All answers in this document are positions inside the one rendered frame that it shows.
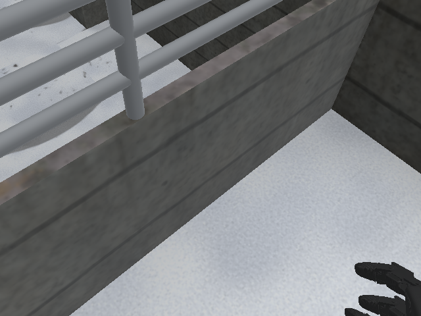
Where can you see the right robot hand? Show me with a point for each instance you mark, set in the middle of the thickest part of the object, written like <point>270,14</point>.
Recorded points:
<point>398,279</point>

